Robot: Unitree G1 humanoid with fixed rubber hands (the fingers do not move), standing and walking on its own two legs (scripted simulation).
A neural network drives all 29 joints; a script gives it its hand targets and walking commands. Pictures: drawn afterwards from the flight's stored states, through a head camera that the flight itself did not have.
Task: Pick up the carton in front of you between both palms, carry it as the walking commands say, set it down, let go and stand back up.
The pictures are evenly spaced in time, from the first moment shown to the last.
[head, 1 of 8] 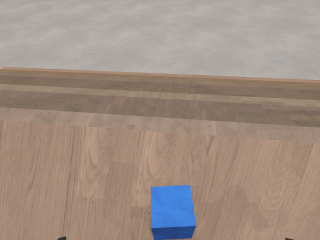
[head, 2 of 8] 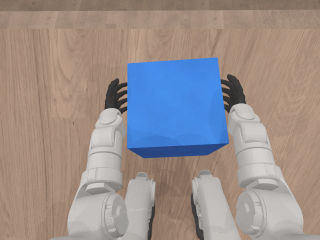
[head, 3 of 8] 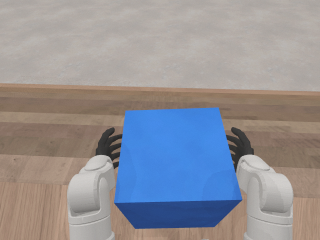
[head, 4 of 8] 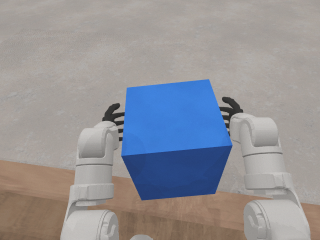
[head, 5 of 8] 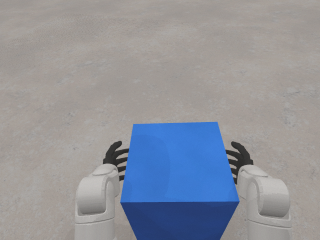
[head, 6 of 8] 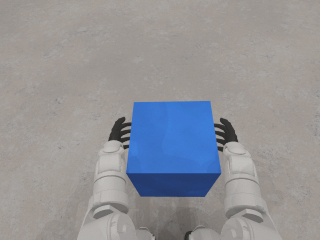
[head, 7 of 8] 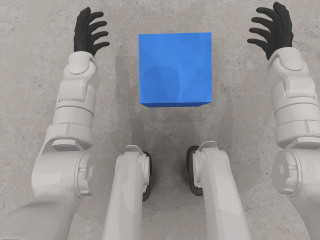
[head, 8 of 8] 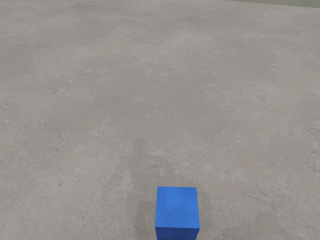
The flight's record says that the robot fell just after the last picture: no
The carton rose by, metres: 0.68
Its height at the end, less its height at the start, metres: -1.34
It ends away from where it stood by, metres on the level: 5.62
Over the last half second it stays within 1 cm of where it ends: yes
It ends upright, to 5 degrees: yes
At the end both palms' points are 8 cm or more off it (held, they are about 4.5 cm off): yes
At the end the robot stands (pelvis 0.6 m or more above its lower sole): yes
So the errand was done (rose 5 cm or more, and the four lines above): yes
